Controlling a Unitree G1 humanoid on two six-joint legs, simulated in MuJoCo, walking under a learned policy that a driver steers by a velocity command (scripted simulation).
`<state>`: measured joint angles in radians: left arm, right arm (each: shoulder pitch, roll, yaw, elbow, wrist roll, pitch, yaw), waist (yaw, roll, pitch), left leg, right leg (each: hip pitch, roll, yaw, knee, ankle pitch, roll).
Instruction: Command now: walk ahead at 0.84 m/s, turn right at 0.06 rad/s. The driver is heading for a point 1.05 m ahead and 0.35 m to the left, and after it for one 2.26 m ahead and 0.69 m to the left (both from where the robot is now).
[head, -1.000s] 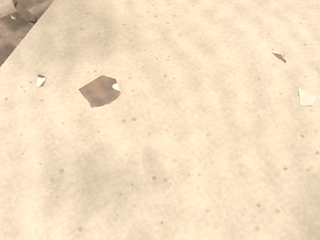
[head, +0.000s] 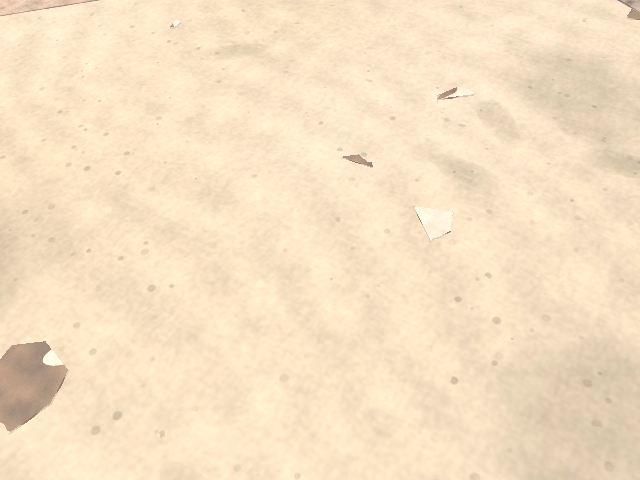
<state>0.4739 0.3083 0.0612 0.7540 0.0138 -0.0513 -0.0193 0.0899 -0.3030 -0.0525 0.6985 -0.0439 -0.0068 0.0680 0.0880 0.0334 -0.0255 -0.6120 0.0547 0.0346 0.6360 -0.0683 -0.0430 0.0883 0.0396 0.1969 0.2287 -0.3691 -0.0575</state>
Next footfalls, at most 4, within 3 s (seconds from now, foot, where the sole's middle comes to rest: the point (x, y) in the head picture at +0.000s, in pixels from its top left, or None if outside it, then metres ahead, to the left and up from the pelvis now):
0.08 left None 0.22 0.12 -0.77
0.52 right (379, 399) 0.67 0.00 -0.78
0.96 left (222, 298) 0.92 0.40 -0.77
1.36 right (208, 202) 1.25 0.51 -0.77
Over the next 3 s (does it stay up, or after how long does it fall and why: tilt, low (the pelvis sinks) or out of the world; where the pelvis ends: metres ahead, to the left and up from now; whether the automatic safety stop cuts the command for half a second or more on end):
stays up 1.21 0.61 0.01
